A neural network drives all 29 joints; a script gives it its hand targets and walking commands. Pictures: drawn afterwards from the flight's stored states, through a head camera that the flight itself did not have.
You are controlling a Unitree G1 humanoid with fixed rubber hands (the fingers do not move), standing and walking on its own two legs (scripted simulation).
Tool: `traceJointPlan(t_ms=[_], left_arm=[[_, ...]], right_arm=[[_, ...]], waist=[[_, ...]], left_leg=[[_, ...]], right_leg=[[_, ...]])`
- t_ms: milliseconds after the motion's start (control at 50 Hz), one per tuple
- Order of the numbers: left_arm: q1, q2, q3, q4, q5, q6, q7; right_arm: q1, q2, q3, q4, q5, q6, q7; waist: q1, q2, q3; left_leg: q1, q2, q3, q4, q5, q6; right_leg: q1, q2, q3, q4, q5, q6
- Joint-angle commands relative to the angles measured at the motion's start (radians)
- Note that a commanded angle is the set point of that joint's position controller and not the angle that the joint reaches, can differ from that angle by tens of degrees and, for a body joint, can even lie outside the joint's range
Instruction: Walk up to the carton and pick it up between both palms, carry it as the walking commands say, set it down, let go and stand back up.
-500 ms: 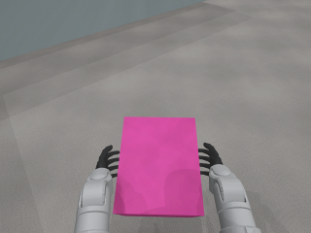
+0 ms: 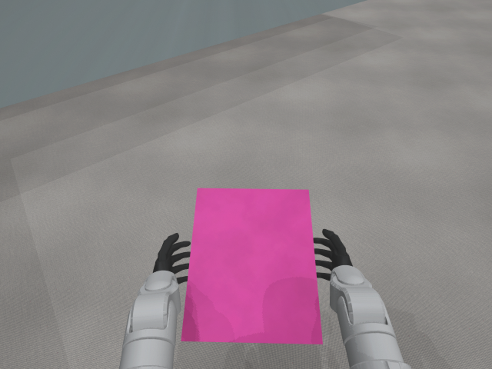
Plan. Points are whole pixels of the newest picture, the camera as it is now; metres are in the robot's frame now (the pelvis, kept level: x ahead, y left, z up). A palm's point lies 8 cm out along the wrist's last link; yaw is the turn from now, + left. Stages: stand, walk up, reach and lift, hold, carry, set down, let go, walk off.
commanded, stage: carry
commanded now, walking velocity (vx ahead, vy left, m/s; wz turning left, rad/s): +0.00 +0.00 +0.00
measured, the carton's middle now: (251, 268) +0.32 +0.00 -0.06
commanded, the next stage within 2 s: hold in 0.54 s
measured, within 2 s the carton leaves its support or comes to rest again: neither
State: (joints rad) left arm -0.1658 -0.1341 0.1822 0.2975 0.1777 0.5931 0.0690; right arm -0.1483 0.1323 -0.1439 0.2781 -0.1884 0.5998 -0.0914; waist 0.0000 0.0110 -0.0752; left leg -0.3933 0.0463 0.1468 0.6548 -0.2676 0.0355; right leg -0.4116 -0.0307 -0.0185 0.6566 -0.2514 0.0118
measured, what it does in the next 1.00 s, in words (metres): stands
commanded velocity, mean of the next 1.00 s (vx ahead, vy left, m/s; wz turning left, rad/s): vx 0.00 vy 0.00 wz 0.00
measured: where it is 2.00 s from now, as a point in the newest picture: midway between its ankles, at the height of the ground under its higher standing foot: outside the picture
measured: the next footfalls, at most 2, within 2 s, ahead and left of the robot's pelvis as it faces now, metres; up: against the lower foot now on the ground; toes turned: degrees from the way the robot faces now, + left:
none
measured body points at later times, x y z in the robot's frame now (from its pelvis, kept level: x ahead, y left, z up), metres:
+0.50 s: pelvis +0.00 +0.00 +0.00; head -0.03 -0.01 +0.45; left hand +0.28 +0.16 +0.01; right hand +0.28 -0.14 +0.00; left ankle +0.05 +0.10 -0.72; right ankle +0.06 -0.13 -0.72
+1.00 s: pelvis -0.01 -0.03 +0.01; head -0.07 -0.02 +0.45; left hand +0.31 +0.15 +0.05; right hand +0.31 -0.15 +0.04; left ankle +0.05 +0.10 -0.72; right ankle +0.06 -0.13 -0.72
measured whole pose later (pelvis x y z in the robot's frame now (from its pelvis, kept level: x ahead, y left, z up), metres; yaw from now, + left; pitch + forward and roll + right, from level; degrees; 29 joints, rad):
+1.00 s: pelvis -0.01 -0.03 +0.01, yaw +6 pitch -10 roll +1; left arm -0.47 -0.12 0.29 0.57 0.31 0.69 0.10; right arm -0.39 0.20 -0.30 0.52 -0.19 0.66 -0.27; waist -0.03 -0.06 0.01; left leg -0.17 -0.04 -0.02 0.55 -0.21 0.01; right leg -0.18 0.03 0.07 0.62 -0.27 -0.01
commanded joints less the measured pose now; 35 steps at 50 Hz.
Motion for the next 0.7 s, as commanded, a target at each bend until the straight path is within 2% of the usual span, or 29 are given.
traceJointPlan(t_ms=[0,80,100,120,140,180,200,220,240,260,280,300,320,340,360,380,400,420,440,460,480,500,520,540,560,580,640,660,680], left_arm=[[-0.512,-0.695,-0.451,-0.173,-0.142,-0.088,-0.189],[-0.463,-0.655,-0.373,-0.058,-0.099,-0.119,-0.176],[-0.539,-0.725,-0.497,-0.220,-0.198,-0.100,-0.185],[-0.516,-0.712,-0.485,-0.227,-0.174,-0.104,-0.183],[-0.532,-0.732,-0.515,-0.246,-0.201,-0.087,-0.181],[-0.586,-0.705,-0.551,-0.333,-0.224,-0.055,-0.171],[-0.575,-0.712,-0.549,-0.355,-0.232,-0.045,-0.170],[-0.443,-0.731,-0.585,-0.358,-0.243,-0.019,-0.165],[-0.438,-0.727,-0.603,-0.373,-0.265,0.001,-0.173],[-0.417,-0.700,-0.486,-0.181,-0.165,-0.015,-0.178],[-0.376,-0.653,-0.431,-0.095,-0.127,-0.031,-0.183],[-0.451,-0.699,-0.488,-0.203,-0.167,-0.038,-0.185],[-0.524,-0.698,-0.512,-0.275,-0.182,-0.045,-0.185],[-0.432,-0.664,-0.426,-0.133,-0.120,-0.068,-0.188],[-0.524,-0.703,-0.524,-0.296,-0.194,-0.066,-0.181],[-0.575,-0.695,-0.485,-0.233,-0.171,-0.074,-0.187],[-0.496,-0.706,-0.481,-0.241,-0.178,-0.056,-0.183],[-0.496,-0.671,-0.378,-0.045,-0.090,-0.093,-0.191],[-0.535,-0.690,-0.474,-0.231,-0.178,-0.092,-0.191],[-0.538,-0.698,-0.480,-0.242,-0.173,-0.089,-0.191],[-0.541,-0.701,-0.479,-0.252,-0.177,-0.088,-0.188],[-0.539,-0.738,-0.545,-0.333,-0.228,-0.053,-0.178],[-0.530,-0.715,-0.530,-0.332,-0.217,-0.045,-0.176],[-0.534,-0.938,-0.757,-0.396,-0.313,0.010,-0.225],[-0.545,-0.888,-0.768,-0.425,-0.316,0.018,-0.224],[-0.608,-0.937,-0.755,-0.304,-0.297,0.050,-0.235],[-0.769,-1.035,-0.735,-0.136,-0.268,0.077,-0.245],[-0.741,-1.043,-0.708,-0.167,-0.268,0.067,-0.251],[-0.741,-1.041,-0.666,-0.096,-0.246,0.077,-0.271]], right_arm=[[-0.547,0.760,0.426,-0.165,0.173,-0.097,0.204],[-0.516,0.680,0.368,-0.123,0.122,-0.135,0.191],[-0.627,0.748,0.490,-0.302,0.218,-0.121,0.191],[-0.535,0.760,0.449,-0.215,0.201,-0.115,0.197],[-0.598,0.751,0.493,-0.302,0.227,-0.103,0.193],[-0.493,0.765,0.476,-0.227,0.226,-0.052,0.197],[-0.421,0.771,0.483,-0.211,0.221,-0.036,0.195],[-0.499,0.765,0.554,-0.377,0.266,-0.027,0.185],[-0.487,0.772,0.574,-0.400,0.287,-0.006,0.185],[-0.419,0.733,0.456,-0.182,0.182,-0.018,0.189],[-0.410,0.694,0.429,-0.152,0.151,-0.045,0.192],[-0.495,0.731,0.480,-0.256,0.186,-0.052,0.198],[-0.518,0.727,0.471,-0.252,0.209,-0.044,0.209],[-0.484,0.706,0.420,-0.174,0.158,-0.080,0.206],[-0.548,0.756,0.498,-0.297,0.229,-0.075,0.204],[-0.514,0.752,0.434,-0.168,0.173,-0.074,0.209],[-0.493,0.756,0.474,-0.228,0.194,-0.051,0.200],[-0.451,0.732,0.355,-0.004,0.097,-0.089,0.208],[-0.510,0.726,0.450,-0.231,0.177,-0.100,0.201],[-0.562,0.755,0.460,-0.243,0.191,-0.097,0.200],[-0.563,0.768,0.477,-0.261,0.202,-0.097,0.199],[-0.595,0.777,0.551,-0.390,0.261,-0.063,0.195],[-0.524,0.774,0.510,-0.301,0.245,-0.048,0.194],[-0.477,0.915,0.686,-0.355,0.287,0.002,0.249],[-0.450,0.878,0.692,-0.405,0.288,0.008,0.255],[-0.562,0.870,0.646,-0.338,0.262,0.034,0.263],[-0.864,0.790,0.537,-0.279,0.275,0.019,0.319],[-0.816,0.848,0.586,-0.258,0.292,0.026,0.334],[-0.819,0.840,0.532,-0.201,0.296,0.039,0.339]], waist=[[0.004,0.012,-0.337],[0.006,0.003,-0.327],[0.007,-0.019,-0.340],[0.006,0.072,-0.367],[0.007,0.017,-0.375],[0.009,0.052,-0.376],[0.003,0.024,-0.398],[0.008,-0.081,-0.442],[0.006,-0.075,-0.433],[0.005,-0.041,-0.426],[0.004,-0.058,-0.433],[0.003,-0.047,-0.380],[0.004,0.052,-0.369],[0.000,0.025,-0.334],[0.002,0.028,-0.369],[0.004,0.068,-0.366],[0.012,-0.072,-0.354],[0.003,-0.068,-0.310],[0.003,-0.036,-0.326],[0.006,-0.014,-0.361],[0.003,-0.067,-0.368],[0.005,-0.059,-0.364],[0.006,-0.038,-0.404],[-0.010,-0.057,-0.359],[-0.016,-0.082,-0.454],[-0.036,-0.128,-0.377],[-0.086,-0.051,-0.230],[-0.070,-0.059,-0.294],[-0.053,0.016,-0.242]], left_leg=[[0.109,0.117,-0.164,-0.189,0.033,0.029],[0.081,0.129,-0.182,-0.213,-0.070,0.019],[0.081,0.121,-0.184,-0.204,-0.078,0.024],[0.109,0.132,-0.181,-0.229,-0.074,0.017],[0.080,0.131,-0.192,-0.223,-0.044,0.026],[0.111,0.121,-0.155,-0.203,-0.029,0.016],[0.104,0.124,-0.157,-0.189,0.020,0.011],[0.162,0.096,-0.127,-0.134,0.086,0.019],[0.193,0.104,-0.114,-0.128,0.151,0.020],[0.195,0.129,-0.153,-0.159,0.142,0.032],[0.150,0.118,-0.144,-0.159,0.103,0.024],[0.140,0.111,-0.134,-0.163,0.064,0.019],[0.119,0.119,-0.145,-0.199,0.022,0.018],[0.118,0.119,-0.142,-0.195,0.005,0.013],[0.144,0.128,-0.153,-0.215,-0.013,0.026],[0.117,0.143,-0.171,-0.212,0.046,0.024],[0.104,0.120,-0.161,-0.193,-0.004,0.025],[0.093,0.127,-0.159,-0.202,-0.010,0.027],[0.071,0.116,-0.149,-0.197,-0.010,0.013],[0.113,0.101,-0.128,-0.177,-0.031,0.018],[0.107,0.106,-0.137,-0.164,0.009,0.021],[0.147,0.093,-0.132,-0.141,0.048,0.022],[0.172,0.095,-0.123,-0.145,0.058,0.018],[0.394,-0.085,-0.272,-0.242,0.167,0.007],[0.379,-0.084,-0.240,-0.192,0.376,-0.003],[0.376,-0.077,-0.275,-0.219,0.279,0.003],[0.448,-0.039,-0.364,-0.286,-0.031,-0.009],[0.474,-0.049,-0.364,-0.295,-0.044,-0.021],[0.427,-0.081,-0.312,-0.282,-0.095,-0.037]], right_leg=[[0.113,-0.061,0.080,-0.099,0.065,-0.026],[0.091,-0.062,0.088,-0.119,-0.015,-0.014],[0.082,-0.071,0.097,-0.129,-0.019,-0.016],[0.080,-0.052,0.076,-0.098,0.009,-0.013],[0.129,-0.044,0.063,-0.087,0.036,-0.013],[0.119,-0.058,0.089,-0.105,0.046,-0.021],[0.165,-0.072,0.090,-0.113,0.083,-0.028],[0.153,-0.095,0.128,-0.132,0.103,-0.032],[0.144,-0.102,0.113,-0.117,0.126,-0.027],[0.147,-0.077,0.080,-0.093,0.098,-0.023],[0.173,-0.090,0.107,-0.112,0.095,-0.026],[0.135,-0.088,0.097,-0.135,0.066,-0.020],[0.110,-0.066,0.081,-0.102,0.044,-0.016],[0.098,-0.073,0.094,-0.123,0.057,-0.016],[0.106,-0.055,0.054,-0.094,0.039,-0.016],[0.136,-0.055,0.075,-0.087,0.096,-0.019],[0.135,-0.070,0.081,-0.127,0.059,-0.014],[0.119,-0.073,0.086,-0.133,0.024,-0.011],[0.120,-0.088,0.102,-0.150,0.039,-0.013],[0.107,-0.070,0.095,-0.130,0.027,-0.013],[0.115,-0.091,0.126,-0.152,0.047,-0.021],[0.093,-0.097,0.135,-0.165,0.017,-0.028],[0.095,-0.093,0.120,-0.145,0.012,-0.027],[0.303,0.126,0.109,-0.140,0.130,-0.034],[0.420,0.113,0.126,-0.121,0.324,-0.024],[0.306,0.123,0.126,-0.140,0.214,-0.032],[0.128,0.101,0.106,-0.138,0.008,-0.047],[0.156,0.104,0.110,-0.143,0.004,-0.037],[0.164,0.104,0.111,-0.162,-0.063,-0.036]])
